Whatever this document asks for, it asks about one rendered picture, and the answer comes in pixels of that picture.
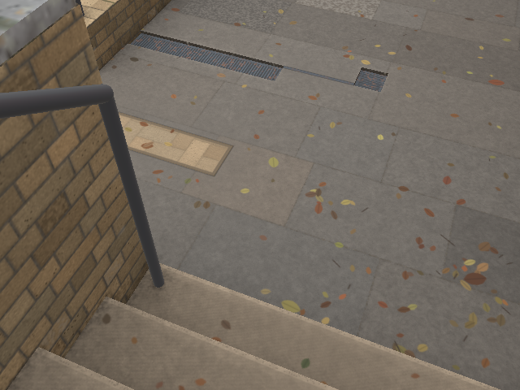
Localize stairs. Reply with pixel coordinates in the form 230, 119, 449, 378
7, 263, 500, 390

